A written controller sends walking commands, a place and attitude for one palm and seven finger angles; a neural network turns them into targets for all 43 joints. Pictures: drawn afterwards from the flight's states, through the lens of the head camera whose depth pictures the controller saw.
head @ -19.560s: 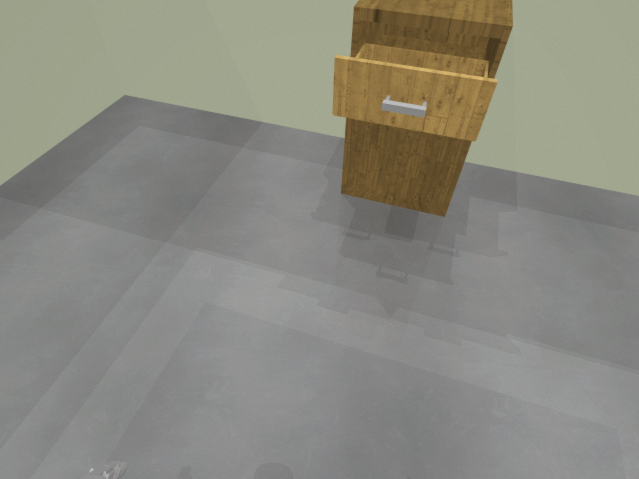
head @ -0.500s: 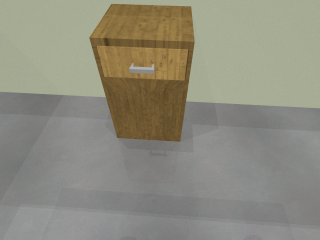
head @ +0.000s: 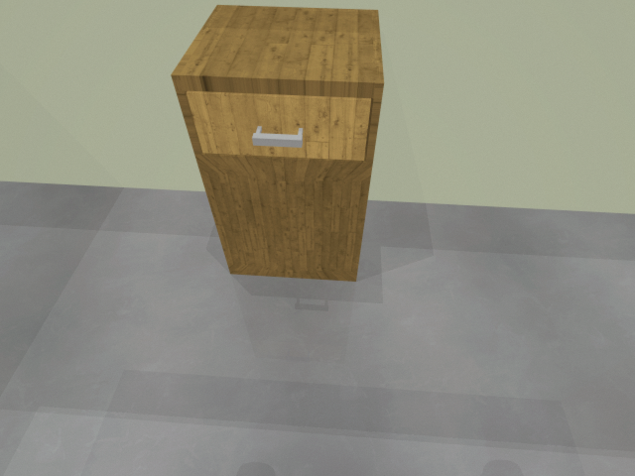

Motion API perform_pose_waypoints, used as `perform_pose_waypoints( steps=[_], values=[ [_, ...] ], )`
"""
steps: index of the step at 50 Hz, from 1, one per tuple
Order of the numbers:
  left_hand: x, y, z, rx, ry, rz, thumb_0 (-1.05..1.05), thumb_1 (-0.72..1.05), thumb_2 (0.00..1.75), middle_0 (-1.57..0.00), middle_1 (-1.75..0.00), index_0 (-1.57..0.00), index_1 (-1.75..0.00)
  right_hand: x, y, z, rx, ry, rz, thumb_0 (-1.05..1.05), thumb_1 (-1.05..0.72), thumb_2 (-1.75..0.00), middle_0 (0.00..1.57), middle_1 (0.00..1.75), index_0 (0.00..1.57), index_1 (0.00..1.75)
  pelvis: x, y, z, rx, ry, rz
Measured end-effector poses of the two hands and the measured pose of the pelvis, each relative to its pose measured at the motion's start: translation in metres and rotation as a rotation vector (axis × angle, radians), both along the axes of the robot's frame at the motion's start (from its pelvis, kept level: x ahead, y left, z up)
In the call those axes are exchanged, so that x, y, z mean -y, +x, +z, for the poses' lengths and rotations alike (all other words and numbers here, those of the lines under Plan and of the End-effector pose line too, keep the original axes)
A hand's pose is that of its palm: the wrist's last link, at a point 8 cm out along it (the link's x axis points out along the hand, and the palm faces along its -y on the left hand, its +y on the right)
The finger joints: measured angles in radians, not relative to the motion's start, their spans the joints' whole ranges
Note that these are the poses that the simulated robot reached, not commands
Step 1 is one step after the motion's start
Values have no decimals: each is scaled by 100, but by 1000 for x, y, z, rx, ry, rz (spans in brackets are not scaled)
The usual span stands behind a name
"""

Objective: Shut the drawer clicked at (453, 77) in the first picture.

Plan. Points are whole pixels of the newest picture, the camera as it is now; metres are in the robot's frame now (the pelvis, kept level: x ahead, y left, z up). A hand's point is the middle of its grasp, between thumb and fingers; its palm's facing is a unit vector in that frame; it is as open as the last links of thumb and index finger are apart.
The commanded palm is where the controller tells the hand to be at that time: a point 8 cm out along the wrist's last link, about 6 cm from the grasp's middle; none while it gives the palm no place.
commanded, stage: look to check the result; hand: left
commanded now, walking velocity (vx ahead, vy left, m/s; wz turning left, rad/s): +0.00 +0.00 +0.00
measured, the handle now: (278, 135) +0.88 +0.15 -0.10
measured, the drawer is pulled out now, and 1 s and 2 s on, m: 0.00 0.00 0.00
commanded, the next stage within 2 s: stand and wait in 0.06 s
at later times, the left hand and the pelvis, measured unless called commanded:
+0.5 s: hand out of the picture +0.07 +0.22 -0.16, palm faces +0.00 -0.96 -0.29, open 7.3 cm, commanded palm none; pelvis +0.01 +0.00 +0.00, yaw -1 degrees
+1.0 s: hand out of the picture +0.07 +0.22 -0.16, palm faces -0.01 -0.96 -0.29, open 7.3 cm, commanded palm none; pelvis +0.02 +0.00 +0.00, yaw -1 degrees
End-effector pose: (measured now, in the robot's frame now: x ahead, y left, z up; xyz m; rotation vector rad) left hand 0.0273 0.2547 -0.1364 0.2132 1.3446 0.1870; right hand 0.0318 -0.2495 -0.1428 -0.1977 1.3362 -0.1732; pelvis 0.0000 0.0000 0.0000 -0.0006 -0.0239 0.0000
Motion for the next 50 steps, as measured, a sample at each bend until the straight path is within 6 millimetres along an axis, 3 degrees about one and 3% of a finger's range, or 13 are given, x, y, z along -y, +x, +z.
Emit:
perform_pose_waypoints(
  steps=[21,50],
  values=[
    [-9,33,8,53,31,-27,0,90,90,-21,-30,-21,-30,19,22,6,34,-33,5,1,-91,-89,20,30,20,30,4,11,2,-1,4,-7],
    [-14,39,9,49,35,-37,0,90,90,-21,-30,-21,-30,23,27,10,38,-47,0,1,-91,-89,20,30,20,30,2,17,2,-1,4,-15]
  ],
)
